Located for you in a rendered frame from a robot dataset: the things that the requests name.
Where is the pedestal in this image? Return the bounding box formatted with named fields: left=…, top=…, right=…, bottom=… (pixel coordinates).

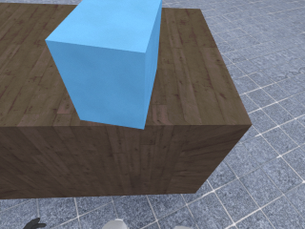
left=0, top=2, right=253, bottom=199

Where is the carton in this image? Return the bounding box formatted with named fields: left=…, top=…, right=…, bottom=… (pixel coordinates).
left=45, top=0, right=163, bottom=130

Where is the left robot thigh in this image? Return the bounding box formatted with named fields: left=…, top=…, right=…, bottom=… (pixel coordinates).
left=102, top=219, right=130, bottom=229

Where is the robot left hand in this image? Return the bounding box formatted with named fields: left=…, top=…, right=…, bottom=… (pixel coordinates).
left=23, top=218, right=47, bottom=229

